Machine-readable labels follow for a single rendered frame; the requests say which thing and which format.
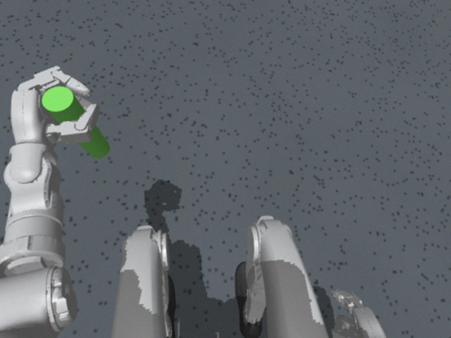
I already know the left robot hand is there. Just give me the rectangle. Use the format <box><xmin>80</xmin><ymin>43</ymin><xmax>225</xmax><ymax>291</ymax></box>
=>
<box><xmin>11</xmin><ymin>66</ymin><xmax>101</xmax><ymax>150</ymax></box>

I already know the left robot arm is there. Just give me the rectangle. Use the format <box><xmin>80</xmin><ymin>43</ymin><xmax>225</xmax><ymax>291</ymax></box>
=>
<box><xmin>0</xmin><ymin>142</ymin><xmax>78</xmax><ymax>338</ymax></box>

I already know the can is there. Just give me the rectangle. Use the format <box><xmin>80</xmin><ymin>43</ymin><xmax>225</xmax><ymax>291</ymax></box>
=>
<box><xmin>42</xmin><ymin>87</ymin><xmax>110</xmax><ymax>158</ymax></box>

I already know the right robot hand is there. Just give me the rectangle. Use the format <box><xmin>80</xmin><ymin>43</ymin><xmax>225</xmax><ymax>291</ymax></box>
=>
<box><xmin>331</xmin><ymin>289</ymin><xmax>386</xmax><ymax>338</ymax></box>

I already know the right robot foot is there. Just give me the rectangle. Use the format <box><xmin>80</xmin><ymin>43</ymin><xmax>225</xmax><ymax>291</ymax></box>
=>
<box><xmin>235</xmin><ymin>261</ymin><xmax>262</xmax><ymax>338</ymax></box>

